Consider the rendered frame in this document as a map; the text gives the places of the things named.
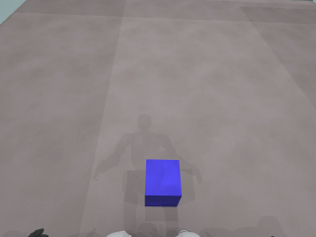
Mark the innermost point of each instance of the carton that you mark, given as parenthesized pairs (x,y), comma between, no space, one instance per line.
(163,186)

